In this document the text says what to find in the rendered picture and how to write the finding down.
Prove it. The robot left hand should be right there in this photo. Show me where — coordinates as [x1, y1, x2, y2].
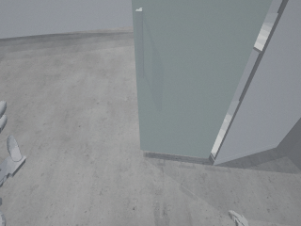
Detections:
[0, 100, 26, 187]

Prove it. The handle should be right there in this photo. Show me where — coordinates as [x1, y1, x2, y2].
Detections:
[135, 8, 145, 78]

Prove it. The fridge door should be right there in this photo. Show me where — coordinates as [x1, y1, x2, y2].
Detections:
[132, 0, 273, 158]

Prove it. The robot right hand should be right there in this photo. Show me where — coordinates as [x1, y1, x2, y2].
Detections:
[228, 210, 248, 226]

